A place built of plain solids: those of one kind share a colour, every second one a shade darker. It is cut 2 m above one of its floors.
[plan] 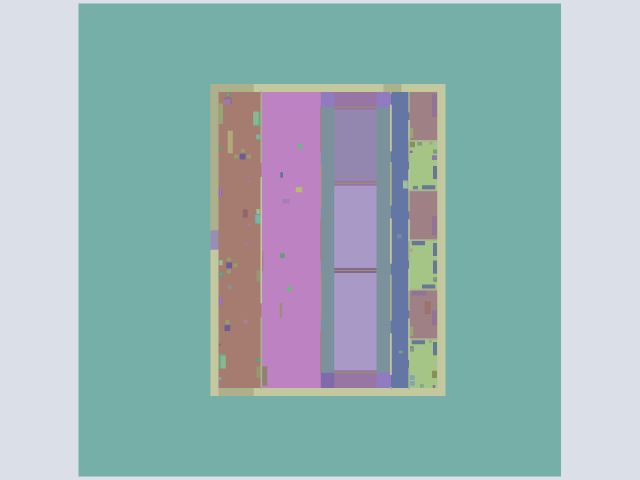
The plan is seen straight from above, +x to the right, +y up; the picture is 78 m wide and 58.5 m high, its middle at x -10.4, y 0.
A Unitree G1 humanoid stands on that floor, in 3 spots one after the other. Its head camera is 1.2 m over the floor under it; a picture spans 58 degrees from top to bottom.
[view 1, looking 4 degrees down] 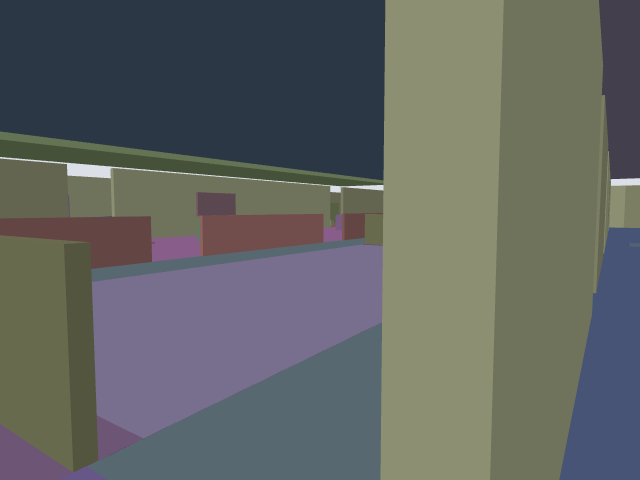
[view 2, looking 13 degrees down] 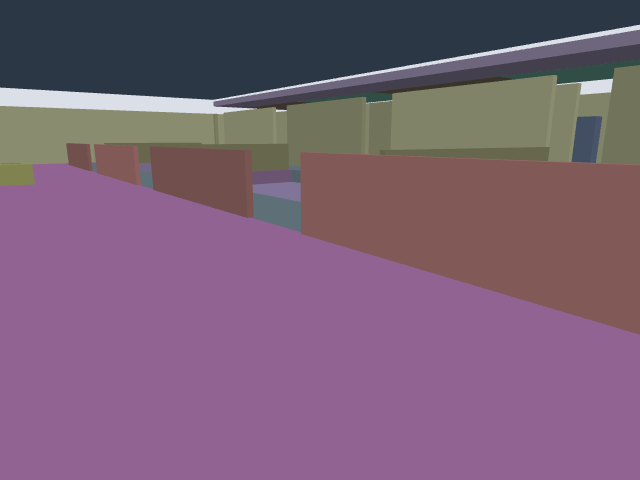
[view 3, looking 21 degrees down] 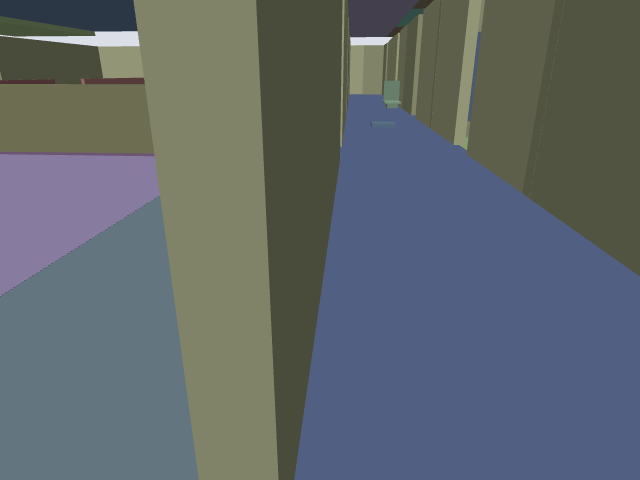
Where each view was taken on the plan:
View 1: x -1.51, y -17.18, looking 124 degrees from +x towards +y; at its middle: rail_far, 15.67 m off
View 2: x -13.51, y -8.57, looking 53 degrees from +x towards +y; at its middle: floor_yard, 5.33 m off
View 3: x -1.51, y -10.60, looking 94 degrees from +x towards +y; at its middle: wall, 2.33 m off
